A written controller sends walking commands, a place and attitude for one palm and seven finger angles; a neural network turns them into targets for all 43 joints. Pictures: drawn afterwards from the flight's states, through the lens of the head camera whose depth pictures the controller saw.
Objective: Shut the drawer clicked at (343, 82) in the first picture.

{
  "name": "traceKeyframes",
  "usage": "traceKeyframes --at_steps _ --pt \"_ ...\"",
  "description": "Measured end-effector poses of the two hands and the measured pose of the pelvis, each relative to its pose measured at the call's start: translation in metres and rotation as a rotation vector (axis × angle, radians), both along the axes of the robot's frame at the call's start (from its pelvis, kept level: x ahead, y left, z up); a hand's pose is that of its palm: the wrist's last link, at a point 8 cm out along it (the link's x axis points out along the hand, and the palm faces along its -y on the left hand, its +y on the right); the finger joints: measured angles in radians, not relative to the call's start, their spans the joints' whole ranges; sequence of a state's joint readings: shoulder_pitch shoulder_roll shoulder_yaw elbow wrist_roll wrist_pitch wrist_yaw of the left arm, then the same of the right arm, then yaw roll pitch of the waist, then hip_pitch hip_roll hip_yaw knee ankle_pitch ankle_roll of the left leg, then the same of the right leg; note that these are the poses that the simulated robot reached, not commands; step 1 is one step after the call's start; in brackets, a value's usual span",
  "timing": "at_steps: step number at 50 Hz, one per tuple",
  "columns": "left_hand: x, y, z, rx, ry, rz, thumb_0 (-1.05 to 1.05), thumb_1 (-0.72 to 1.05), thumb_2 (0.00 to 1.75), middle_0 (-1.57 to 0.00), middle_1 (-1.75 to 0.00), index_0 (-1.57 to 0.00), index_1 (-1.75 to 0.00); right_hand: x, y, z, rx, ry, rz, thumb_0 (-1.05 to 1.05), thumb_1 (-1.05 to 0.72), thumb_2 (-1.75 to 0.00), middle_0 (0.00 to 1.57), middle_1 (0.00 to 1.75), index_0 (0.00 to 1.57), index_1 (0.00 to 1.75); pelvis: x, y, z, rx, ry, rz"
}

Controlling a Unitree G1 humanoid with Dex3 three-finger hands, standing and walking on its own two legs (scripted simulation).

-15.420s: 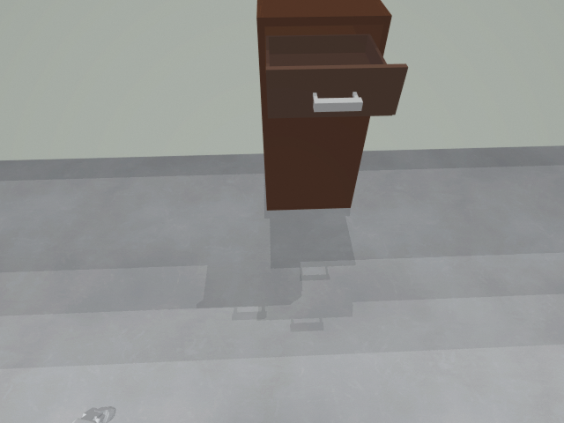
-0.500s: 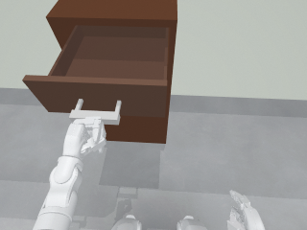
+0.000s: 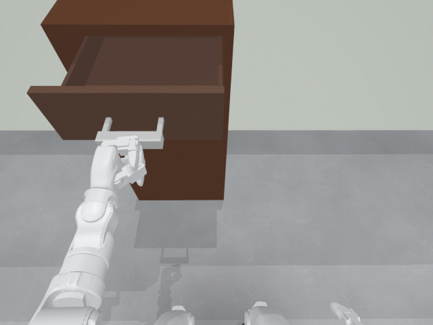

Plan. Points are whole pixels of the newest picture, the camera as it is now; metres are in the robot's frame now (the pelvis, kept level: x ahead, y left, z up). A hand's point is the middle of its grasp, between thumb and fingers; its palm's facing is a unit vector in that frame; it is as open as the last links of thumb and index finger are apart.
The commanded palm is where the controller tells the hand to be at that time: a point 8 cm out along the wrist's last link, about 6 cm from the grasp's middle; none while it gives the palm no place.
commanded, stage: push the drawer shut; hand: left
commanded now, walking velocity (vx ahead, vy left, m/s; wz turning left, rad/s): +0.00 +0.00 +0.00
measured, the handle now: (132, 131) +0.47 +0.17 +0.06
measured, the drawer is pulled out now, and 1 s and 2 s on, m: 0.18 0.05 0.00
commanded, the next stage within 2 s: pull the fist back off the drawer in 1.76 s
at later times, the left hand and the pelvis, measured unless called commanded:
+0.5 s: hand (144, 141) +0.45 +0.15 +0.05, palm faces -0.02 -1.00 -0.04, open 3.1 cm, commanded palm +0.44 +0.19 +0.06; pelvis -0.01 +0.00 -0.01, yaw +0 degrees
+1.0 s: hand (150, 115) +0.52 +0.14 +0.05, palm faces -0.01 -1.00 -0.04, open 3.2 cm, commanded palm +0.51 +0.20 +0.06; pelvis +0.00 +0.00 -0.02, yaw -2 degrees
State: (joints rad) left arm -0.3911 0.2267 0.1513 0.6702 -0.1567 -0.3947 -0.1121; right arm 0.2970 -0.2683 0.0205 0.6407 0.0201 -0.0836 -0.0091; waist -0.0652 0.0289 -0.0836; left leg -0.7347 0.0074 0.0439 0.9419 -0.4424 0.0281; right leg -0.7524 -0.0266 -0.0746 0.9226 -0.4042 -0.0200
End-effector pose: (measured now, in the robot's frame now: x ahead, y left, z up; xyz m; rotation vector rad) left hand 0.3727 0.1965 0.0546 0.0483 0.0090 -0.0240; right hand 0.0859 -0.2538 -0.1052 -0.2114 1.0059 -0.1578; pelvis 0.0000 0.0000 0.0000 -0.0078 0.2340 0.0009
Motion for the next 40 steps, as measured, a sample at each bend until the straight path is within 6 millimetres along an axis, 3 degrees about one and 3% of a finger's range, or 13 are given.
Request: traceKeyframes --at_steps 20,40 --pt "0.044 0.003 0.0 -0.002 0.006 0.009 0.01 0.75 0.91 -1.4 -1.6 -1.4 -1.6 -0.019 -0.005 -0.008 -0.01 0.079 -0.022 0.01 -0.91 -0.9 0.2 0.3 0.2 0.3 -0.004 -0.003 -0.006 -0.003 0.038 -0.002" --pt "0.099 -0.001 0.001 -0.008 0.014 0.021 0.01 0.77 0.93 -1.4 -1.6 -1.4 -1.6 -0.076 -0.011 -0.017 -0.032 0.24 -0.082 0.01 -0.91 -0.9 0.2 0.3 0.2 0.3 -0.007 -0.004 -0.016 -0.011 0.111 -0.01"
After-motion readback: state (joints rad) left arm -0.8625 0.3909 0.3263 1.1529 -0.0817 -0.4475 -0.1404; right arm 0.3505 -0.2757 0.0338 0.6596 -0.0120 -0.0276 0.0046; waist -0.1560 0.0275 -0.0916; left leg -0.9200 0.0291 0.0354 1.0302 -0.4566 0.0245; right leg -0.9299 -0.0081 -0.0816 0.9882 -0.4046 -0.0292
